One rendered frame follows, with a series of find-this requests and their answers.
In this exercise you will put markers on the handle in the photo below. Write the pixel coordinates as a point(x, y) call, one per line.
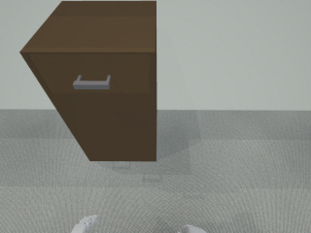
point(78, 84)

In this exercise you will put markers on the cabinet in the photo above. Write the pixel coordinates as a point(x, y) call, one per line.
point(108, 126)

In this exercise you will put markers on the left robot hand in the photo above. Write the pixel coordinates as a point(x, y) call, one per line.
point(85, 224)

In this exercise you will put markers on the drawer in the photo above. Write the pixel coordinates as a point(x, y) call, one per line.
point(130, 73)

